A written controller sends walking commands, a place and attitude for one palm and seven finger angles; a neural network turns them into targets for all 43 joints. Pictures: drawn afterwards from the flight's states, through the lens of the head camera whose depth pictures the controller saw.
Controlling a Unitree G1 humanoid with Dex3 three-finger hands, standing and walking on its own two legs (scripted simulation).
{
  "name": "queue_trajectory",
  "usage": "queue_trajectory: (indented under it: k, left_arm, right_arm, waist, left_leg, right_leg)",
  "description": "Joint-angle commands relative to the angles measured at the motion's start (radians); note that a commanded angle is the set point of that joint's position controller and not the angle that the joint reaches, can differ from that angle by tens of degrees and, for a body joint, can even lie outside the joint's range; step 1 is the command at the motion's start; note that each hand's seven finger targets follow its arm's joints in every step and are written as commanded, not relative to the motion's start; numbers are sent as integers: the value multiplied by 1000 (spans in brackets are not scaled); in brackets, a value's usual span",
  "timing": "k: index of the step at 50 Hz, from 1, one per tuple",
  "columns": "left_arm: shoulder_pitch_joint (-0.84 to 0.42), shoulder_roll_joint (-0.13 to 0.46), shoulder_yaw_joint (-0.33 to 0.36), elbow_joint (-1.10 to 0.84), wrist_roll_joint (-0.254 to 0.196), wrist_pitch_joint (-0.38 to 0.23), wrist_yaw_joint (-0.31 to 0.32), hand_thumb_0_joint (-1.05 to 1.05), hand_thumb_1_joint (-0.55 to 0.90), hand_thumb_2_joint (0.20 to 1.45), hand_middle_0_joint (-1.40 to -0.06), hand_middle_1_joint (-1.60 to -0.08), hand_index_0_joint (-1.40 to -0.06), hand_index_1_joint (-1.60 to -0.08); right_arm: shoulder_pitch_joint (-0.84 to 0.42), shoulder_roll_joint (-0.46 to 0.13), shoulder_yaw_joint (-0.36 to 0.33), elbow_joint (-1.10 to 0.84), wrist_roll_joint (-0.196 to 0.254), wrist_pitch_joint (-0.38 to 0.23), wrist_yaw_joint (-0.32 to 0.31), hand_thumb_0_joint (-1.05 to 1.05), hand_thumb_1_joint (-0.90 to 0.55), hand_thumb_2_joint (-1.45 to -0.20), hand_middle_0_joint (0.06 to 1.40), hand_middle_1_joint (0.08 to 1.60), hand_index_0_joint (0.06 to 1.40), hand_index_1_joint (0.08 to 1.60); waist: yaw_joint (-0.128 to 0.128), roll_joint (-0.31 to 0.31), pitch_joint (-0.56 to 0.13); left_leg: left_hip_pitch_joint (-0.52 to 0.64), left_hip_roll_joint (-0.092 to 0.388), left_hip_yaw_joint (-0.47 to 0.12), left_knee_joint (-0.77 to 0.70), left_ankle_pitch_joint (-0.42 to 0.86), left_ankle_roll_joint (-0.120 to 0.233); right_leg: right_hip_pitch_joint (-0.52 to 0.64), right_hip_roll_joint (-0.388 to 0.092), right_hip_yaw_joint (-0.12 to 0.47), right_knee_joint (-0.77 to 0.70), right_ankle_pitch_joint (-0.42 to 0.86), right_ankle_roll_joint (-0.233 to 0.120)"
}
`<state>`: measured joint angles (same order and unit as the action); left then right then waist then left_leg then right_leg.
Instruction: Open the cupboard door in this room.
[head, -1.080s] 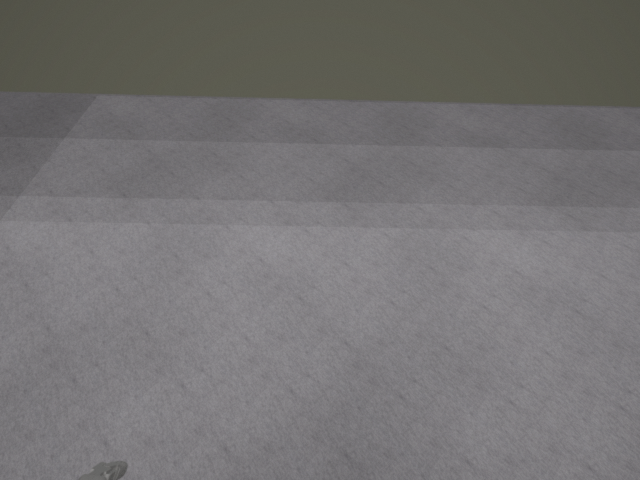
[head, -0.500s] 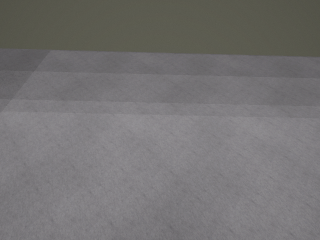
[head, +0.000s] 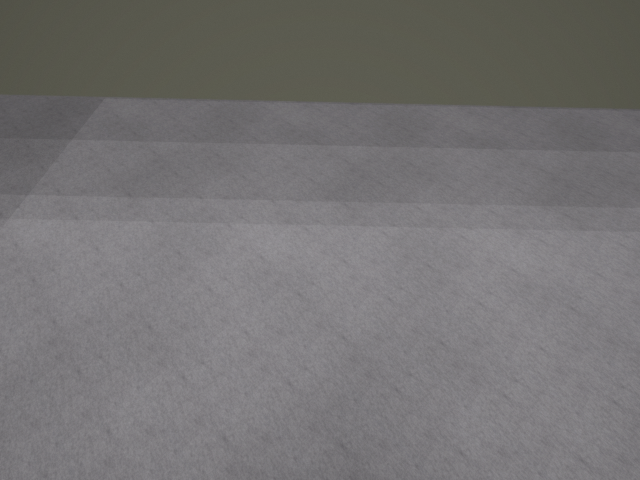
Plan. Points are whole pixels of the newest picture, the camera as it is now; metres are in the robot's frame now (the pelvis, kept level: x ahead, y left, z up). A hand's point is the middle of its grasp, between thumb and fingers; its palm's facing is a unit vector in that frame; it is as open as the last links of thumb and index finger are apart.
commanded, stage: turn or walk to find it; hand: left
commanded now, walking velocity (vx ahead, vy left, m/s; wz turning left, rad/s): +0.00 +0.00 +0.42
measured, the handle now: out of the picture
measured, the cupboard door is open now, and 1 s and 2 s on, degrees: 0 0 0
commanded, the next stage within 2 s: none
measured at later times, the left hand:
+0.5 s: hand out of the picture +0.02 +0.20 -0.17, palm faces +0.18 -0.94 -0.28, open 7.3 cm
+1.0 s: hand out of the picture -0.12 +0.22 -0.19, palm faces +0.43 -0.87 -0.25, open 7.4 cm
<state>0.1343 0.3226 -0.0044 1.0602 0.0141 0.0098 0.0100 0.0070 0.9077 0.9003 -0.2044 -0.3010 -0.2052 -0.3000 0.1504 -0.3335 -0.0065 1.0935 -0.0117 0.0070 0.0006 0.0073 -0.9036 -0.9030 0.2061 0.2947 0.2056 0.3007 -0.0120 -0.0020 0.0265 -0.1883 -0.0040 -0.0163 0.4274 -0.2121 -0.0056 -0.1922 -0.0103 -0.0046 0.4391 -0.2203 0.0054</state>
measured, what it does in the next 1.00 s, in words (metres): steps on the spot, turning left: right foot, then left foot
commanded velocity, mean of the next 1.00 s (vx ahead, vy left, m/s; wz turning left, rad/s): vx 0.00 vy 0.00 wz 0.42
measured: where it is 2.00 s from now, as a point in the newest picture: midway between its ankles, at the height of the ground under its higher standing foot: outside the picture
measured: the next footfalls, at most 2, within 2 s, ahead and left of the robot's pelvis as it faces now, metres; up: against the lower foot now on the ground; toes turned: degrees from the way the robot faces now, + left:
right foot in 0.48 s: +0.02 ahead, -0.12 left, +0.00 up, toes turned +9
left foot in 0.86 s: -0.06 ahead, +0.12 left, +0.00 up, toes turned +25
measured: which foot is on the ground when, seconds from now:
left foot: down 0.00-0.48, up 0.50-0.84, down 0.86-1.00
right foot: down 0.00-0.22, up 0.24-0.46, down 0.48-0.86, up 0.88-1.00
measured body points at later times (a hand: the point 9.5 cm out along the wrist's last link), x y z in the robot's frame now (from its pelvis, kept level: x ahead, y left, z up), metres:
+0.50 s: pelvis -0.03 -0.02 -0.01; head +0.01 -0.03 +0.43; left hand +0.01 +0.25 -0.15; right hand +0.05 -0.25 -0.17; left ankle +0.01 +0.12 -0.74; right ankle -0.02 -0.13 -0.75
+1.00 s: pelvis -0.06 +0.01 -0.01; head -0.04 +0.05 +0.44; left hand -0.14 +0.27 -0.17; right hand +0.13 -0.18 -0.14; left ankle -0.10 +0.11 -0.74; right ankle -0.03 -0.13 -0.68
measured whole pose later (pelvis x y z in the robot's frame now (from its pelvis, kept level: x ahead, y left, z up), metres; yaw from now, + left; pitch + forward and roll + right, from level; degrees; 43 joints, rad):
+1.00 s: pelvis -0.06 +0.01 -0.01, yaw +24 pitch +0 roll +0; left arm 0.25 0.27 0.06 0.97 0.02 0.06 0.02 0.01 0.91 0.90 -0.20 -0.30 -0.20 -0.30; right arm 0.15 -0.20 -0.04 0.94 -0.02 0.02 0.00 0.01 -0.91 -0.90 0.20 0.29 0.20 0.30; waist 0.02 -0.06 0.07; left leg -0.25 -0.01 0.03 0.54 -0.29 0.03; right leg -0.44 -0.09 -0.05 1.05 -0.47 0.07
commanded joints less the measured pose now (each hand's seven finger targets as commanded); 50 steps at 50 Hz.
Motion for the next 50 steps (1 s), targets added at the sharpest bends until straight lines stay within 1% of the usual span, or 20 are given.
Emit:
queue_trajectory:
  k: [1,6,8,11,12,15,21,22,23,24,25,29,36,40,41,42,43,45,47,50]
  left_arm:
    - [41,125,35,-78,-1,6,18,0,900,900,-200,-300,-200,-300]
    - [42,144,54,-141,3,13,25,0,900,900,-200,-300,-200,-300]
    - [23,127,57,-168,5,17,26,0,900,900,-200,-300,-200,-300]
    - [17,53,52,-197,0,19,25,0,900,900,-200,-300,-200,-300]
    - [14,46,55,-204,0,18,30,0,900,900,-200,-300,-200,-300]
    - [45,13,59,-193,-5,12,27,0,900,900,-200,-300,-200,-300]
    - [141,-18,61,-184,-13,4,25,0,900,900,-200,-300,-200,-300]
    - [176,-7,67,-177,-11,-1,27,0,900,900,-200,-300,-200,-300]
    - [196,56,80,-178,2,-8,34,0,900,900,-200,-300,-200,-300]
    - [177,138,98,-192,15,-11,37,0,900,900,-200,-300,-200,-300]
    - [161,124,94,-207,7,-13,39,0,900,900,-200,-300,-200,-300]
    - [48,52,74,-225,12,-20,34,0,900,900,-200,-300,-200,-300]
    - [185,99,88,-175,22,-14,29,0,900,900,-200,-300,-200,-300]
    - [163,118,97,-167,14,-5,27,0,900,900,-200,-300,-200,-300]
    - [152,100,94,-171,6,0,25,0,900,900,-200,-300,-200,-300]
    - [178,36,88,-202,-1,9,19,0,900,900,-200,-300,-200,-300]
    - [129,2,69,-234,8,12,18,0,900,900,-200,-300,-200,-300]
    - [44,5,76,-224,3,27,22,0,900,900,-200,-300,-200,-300]
    - [76,10,79,-196,4,23,9,0,900,900,-200,-300,-200,-300]
    - [94,-4,76,-184,-1,26,6,0,900,900,-200,-300,-200,-300]
  right_arm:
    - [5,-85,-22,-82,-4,1,-3,0,-900,-900,200,300,200,300]
    - [56,-67,-43,-126,-3,18,-1,0,-900,-900,200,300,200,300]
    - [85,-56,-49,-134,-4,19,2,0,-900,-900,200,300,200,300]
    - [111,-121,-68,-158,-12,6,-1,0,-900,-900,200,300,200,300]
    - [129,-120,-75,-163,-9,3,-9,0,-900,-900,200,300,200,300]
    - [102,-96,-79,-175,-11,5,-23,0,-900,-900,200,300,200,300]
    - [89,-82,-95,-191,-8,19,-18,0,-900,-900,200,300,200,300]
    - [80,-66,-94,-200,-3,21,-14,0,-900,-900,200,300,200,300]
    - [83,-17,-90,-214,6,23,-8,0,-900,-900,200,300,200,300]
    - [69,35,-84,-245,2,23,-5,0,-900,-900,200,300,200,300]
    - [33,-20,-99,-240,-11,32,-2,0,-900,-900,200,300,200,300]
    - [85,20,-95,-187,-8,48,16,0,-900,-900,200,300,200,300]
    - [-49,42,-71,-218,4,40,18,0,-900,-900,200,300,200,300]
    - [28,24,-66,-199,4,23,12,0,-900,-900,200,300,200,300]
    - [77,-12,-73,-189,3,14,13,0,-900,-900,200,300,200,300]
    - [105,-118,-94,-194,-8,4,9,0,-900,-900,200,300,200,300]
    - [154,-169,-105,-186,-3,11,5,0,-900,-900,200,300,200,300]
    - [130,-131,-99,-170,-8,5,-17,0,-900,-900,200,300,200,300]
    - [39,-76,-82,-197,-9,2,-20,0,-900,-900,200,300,200,300]
    - [44,-74,-82,-199,-6,-1,-21,0,-900,-900,200,300,200,300]
  waist:
    - [18,-25,-35]
    - [2,-113,-53]
    - [-13,-62,-47]
    - [-19,220,-30]
    - [-27,227,-39]
    - [-6,164,-87]
    - [20,138,-119]
    - [35,106,-121]
    - [42,-43,-107]
    - [46,-287,-39]
    - [57,-208,-20]
    - [-21,-158,41]
    - [56,-191,15]
    - [15,-172,-51]
    - [-12,-88,-86]
    - [-17,204,-116]
    - [-42,274,-108]
    - [-47,238,-75]
    - [-5,165,-52]
    - [-3,150,-56]
  left_leg:
    - [-101,85,-91,21,109,21]
    - [-106,42,-53,183,45,14]
    - [-97,61,-92,145,56,27]
    - [-96,241,-455,-110,171,153]
    - [-68,275,-517,-141,248,207]
    - [4,235,-428,-66,353,219]
    - [-58,142,-376,7,317,149]
    - [-137,106,-357,38,211,111]
    - [-306,29,-261,176,14,50]
    - [-465,-92,-53,399,-267,-23]
    - [-402,-31,-91,566,-310,-15]
    - [-367,10,-21,767,-162,-37]
    - [-261,14,73,428,-248,-45]
    - [-62,2,113,108,-86,-26]
    - [68,44,67,-26,65,-12]
    - [221,284,-231,-67,365,85]
    - [197,412,-331,-73,620,200]
    - [108,348,-305,-77,475,214]
    - [64,271,-203,-68,432,180]
    - [75,235,-171,-65,459,175]
  right_leg:
    - [4,-154,94,-32,58,-21]
    - [-75,-249,124,-34,38,-81]
    - [-123,-224,71,29,-7,-66]
    - [-204,-12,-70,362,-217,30]
    - [-246,-14,-15,492,-323,27]
    - [-268,-27,30,528,-305,29]
    - [-31,22,-15,116,-123,38]
    - [74,1,-10,-21,-39,35]
    - [197,-156,131,-124,-64,-8]
    - [173,-416,396,-192,-18,-126]
    - [2,-450,366,-204,-26,-168]
    - [-66,-287,109,-135,121,-143]
    - [52,-319,39,-52,395,-159]
    - [34,-298,-39,87,436,-87]
    - [-36,-266,-86,204,340,-37]
    - [-273,-146,-152,404,-62,40]
    - [-356,-90,-108,565,-437,58]
    - [-389,-101,-7,690,-352,58]
    - [-355,-102,-9,681,-246,64]
    - [-314,-81,-28,594,-216,74]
